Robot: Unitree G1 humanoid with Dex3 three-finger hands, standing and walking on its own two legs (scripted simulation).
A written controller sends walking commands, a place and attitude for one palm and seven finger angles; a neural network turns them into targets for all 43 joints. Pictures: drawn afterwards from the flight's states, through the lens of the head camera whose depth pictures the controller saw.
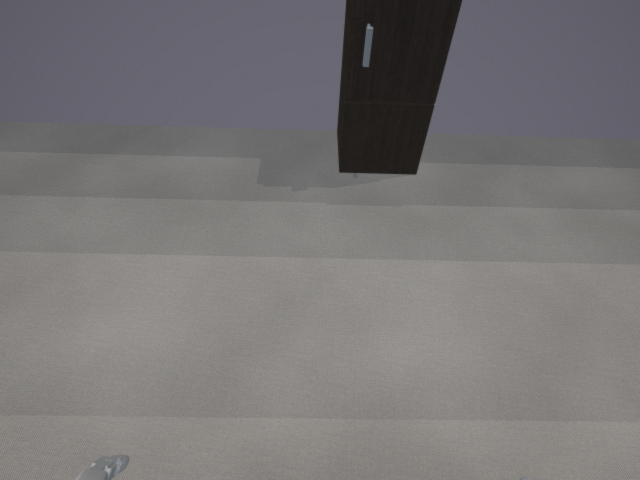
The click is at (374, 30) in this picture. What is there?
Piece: cupboard door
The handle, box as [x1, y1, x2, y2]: [362, 24, 372, 66]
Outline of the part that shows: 369,24 367,24 362,64 363,66 368,66 372,36 372,27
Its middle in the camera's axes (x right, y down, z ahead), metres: +0.18 -0.76 +1.51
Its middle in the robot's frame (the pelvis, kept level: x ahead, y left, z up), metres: +1.64 -0.10 -0.11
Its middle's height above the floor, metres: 0.66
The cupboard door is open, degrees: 0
